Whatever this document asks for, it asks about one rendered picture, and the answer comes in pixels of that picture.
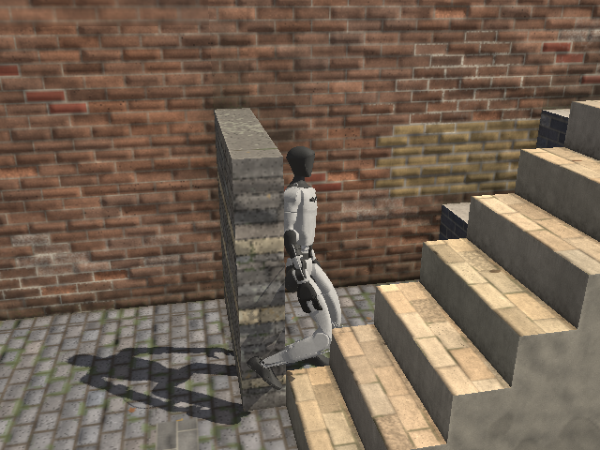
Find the stairs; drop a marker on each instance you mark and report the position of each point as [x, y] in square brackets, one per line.
[497, 346]

